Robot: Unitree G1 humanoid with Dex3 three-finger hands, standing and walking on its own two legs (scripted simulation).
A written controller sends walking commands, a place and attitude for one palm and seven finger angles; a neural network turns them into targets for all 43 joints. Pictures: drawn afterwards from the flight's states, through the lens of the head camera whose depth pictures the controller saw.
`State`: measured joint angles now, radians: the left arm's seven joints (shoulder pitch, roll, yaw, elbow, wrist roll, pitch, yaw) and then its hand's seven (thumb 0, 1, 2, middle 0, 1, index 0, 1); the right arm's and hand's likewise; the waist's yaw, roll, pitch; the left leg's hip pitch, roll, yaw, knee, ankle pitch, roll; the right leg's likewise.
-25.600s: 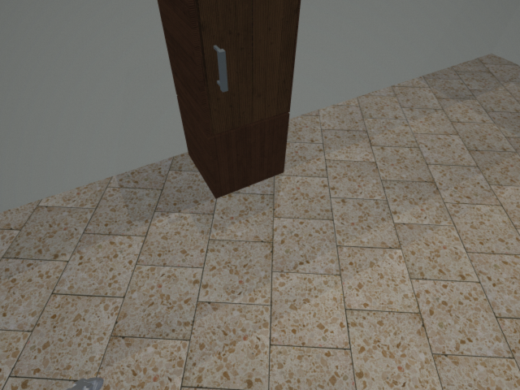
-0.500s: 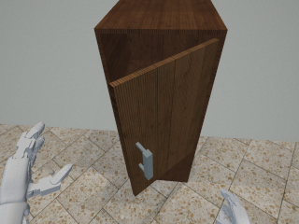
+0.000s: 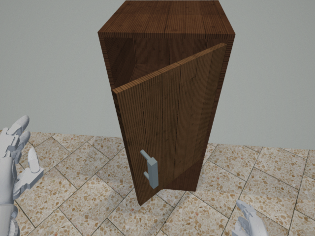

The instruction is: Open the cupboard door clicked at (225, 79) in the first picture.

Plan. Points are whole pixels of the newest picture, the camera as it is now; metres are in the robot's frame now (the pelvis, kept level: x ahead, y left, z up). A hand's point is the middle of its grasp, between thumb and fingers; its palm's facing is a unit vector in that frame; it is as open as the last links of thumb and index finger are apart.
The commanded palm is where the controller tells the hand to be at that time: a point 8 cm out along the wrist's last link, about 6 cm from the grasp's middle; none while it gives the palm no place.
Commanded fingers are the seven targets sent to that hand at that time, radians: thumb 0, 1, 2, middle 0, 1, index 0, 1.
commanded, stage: draw the hand back to the body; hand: left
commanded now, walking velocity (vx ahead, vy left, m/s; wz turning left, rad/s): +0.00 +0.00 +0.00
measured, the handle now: (149, 169) +0.33 +0.08 -0.06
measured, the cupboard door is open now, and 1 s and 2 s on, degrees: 44 44 44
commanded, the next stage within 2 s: step back with the hand held close in 0.06 s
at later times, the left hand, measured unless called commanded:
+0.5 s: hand (38, 175) +0.18 +0.26 +0.15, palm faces +0.34 -0.79 -0.51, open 7.4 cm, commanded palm +0.12 +0.31 +0.17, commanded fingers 0.00 0.90 0.90 -0.20 -0.30 -0.20 -0.30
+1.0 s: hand (4, 209) +0.11 +0.28 +0.15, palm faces +0.45 -0.76 -0.47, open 7.5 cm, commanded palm +0.05 +0.31 +0.17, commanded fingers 0.00 0.90 0.90 -0.20 -0.30 -0.20 -0.30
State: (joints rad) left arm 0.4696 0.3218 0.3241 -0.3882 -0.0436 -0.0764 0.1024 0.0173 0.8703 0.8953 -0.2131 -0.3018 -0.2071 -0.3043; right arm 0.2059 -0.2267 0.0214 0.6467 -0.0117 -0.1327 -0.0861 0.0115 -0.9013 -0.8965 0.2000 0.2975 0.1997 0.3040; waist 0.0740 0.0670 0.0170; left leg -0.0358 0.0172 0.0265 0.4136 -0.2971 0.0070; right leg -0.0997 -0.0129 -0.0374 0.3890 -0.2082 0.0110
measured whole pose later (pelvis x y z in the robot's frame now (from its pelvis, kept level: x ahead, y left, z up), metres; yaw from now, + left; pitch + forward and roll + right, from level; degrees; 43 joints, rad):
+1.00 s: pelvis -0.10 +0.02 -0.02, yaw +0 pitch -1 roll -1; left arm 0.50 0.38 0.44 -0.50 0.01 -0.24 0.15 0.02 0.88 0.90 -0.22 -0.30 -0.21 -0.30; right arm 0.22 -0.22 0.01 0.58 -0.01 -0.09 -0.08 0.01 -0.90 -0.90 0.20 0.30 0.20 0.30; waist 0.01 -0.01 0.06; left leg -0.37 0.00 0.04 0.66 -0.29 0.04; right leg -0.40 -0.03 -0.01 0.54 -0.12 0.03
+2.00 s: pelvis -0.24 +0.00 -0.01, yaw -2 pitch +1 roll -2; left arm 0.62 0.51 0.46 -0.50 -0.08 -0.21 0.11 0.02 0.88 0.90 -0.22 -0.30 -0.21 -0.31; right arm 0.23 -0.23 0.00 0.63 -0.01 -0.10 -0.09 0.01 -0.90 -0.90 0.20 0.30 0.20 0.30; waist -0.06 -0.01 -0.02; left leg -0.48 0.00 -0.01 0.45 -0.05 0.00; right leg -0.07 0.04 -0.01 0.47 -0.42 -0.03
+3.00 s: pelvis -0.31 +0.01 +0.00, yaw -1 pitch -2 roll -1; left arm 0.29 0.20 -0.03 1.06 0.02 0.03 -0.02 0.02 0.90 0.90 -0.21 -0.30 -0.20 -0.30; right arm 0.20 -0.30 0.00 1.05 -0.02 0.02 -0.01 0.01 -0.90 -0.90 0.20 0.30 0.20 0.30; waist -0.01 -0.03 0.06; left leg -0.30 -0.02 -0.04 0.44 -0.11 0.02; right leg -0.16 0.03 -0.04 0.45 -0.27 -0.03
